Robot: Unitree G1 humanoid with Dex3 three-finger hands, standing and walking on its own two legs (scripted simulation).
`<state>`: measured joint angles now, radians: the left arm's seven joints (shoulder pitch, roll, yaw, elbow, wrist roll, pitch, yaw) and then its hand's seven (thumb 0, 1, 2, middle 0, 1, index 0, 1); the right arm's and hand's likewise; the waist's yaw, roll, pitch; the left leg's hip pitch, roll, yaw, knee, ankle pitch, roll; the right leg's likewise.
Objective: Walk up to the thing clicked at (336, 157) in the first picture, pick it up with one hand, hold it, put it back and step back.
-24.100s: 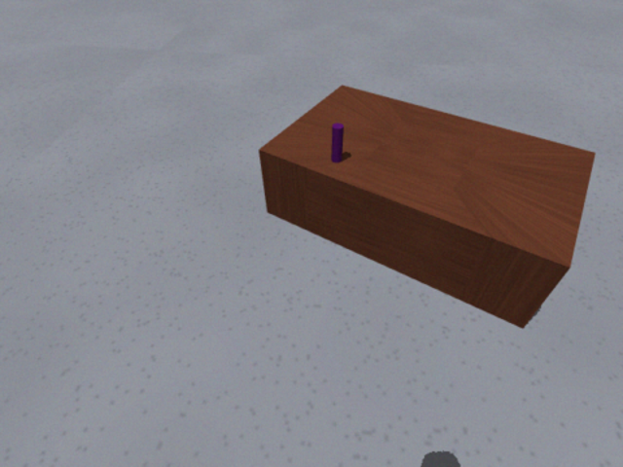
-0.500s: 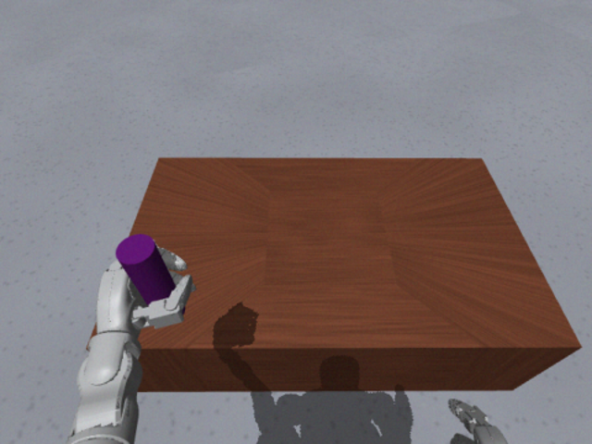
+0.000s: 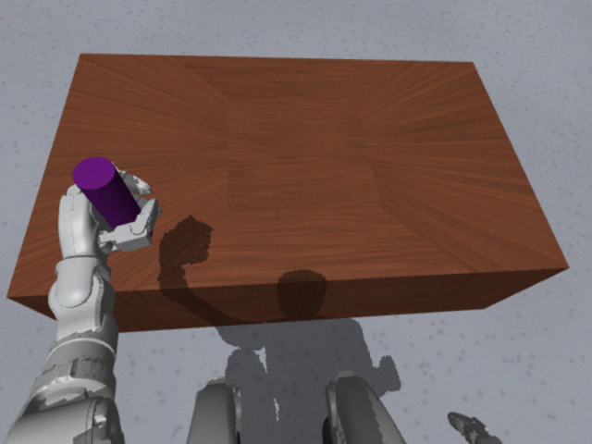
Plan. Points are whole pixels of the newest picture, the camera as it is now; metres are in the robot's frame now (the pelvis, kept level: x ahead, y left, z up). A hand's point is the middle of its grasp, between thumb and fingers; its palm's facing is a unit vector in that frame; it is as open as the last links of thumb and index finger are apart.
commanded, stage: crouch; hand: left
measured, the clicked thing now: (119, 207) +0.44 +0.21 +0.03
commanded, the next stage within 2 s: lower in 0.70 s
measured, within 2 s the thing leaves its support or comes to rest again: neither
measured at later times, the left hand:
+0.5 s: hand (154, 217) +0.48 +0.19 -0.06, palm faces +0.06 -1.00 -0.04, open 5.3 cm
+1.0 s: hand (169, 222) +0.50 +0.18 -0.12, palm faces +0.06 -1.00 -0.06, open 5.3 cm
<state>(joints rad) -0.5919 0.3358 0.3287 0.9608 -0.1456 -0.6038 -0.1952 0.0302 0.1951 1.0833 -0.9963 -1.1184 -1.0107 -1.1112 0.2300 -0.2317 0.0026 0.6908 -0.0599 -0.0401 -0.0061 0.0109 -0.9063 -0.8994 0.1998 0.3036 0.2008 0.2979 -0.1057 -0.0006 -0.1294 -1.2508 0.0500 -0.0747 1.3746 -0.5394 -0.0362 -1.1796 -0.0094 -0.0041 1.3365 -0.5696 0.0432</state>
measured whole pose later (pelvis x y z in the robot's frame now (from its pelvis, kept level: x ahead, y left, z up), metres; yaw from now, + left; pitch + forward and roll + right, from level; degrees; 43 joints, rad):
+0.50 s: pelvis -0.02 +0.00 -0.08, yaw -2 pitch +31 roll -5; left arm -0.81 0.45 0.40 1.09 -0.06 -0.54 -0.18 0.03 0.19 1.09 -1.00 -1.12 -1.01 -1.11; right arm 0.21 -0.23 0.02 0.69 -0.07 0.00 0.03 0.01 -0.91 -0.90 0.20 0.30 0.20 0.30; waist -0.15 0.02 -0.17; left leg -1.62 0.05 -0.11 1.66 -0.59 -0.04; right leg -1.53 0.01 -0.02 1.61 -0.62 0.05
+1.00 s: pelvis -0.03 +0.00 -0.12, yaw -3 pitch +34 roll -5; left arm -0.89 0.49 0.41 1.12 -0.01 -0.50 -0.14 0.03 0.19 1.09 -1.00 -1.12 -1.02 -1.11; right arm 0.21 -0.24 0.04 0.67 -0.08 0.01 0.04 0.01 -0.92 -0.90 0.20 0.30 0.20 0.30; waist -0.17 0.02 -0.17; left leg -1.80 0.05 -0.12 1.81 -0.62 -0.04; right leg -1.71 0.01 -0.01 1.77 -0.65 0.06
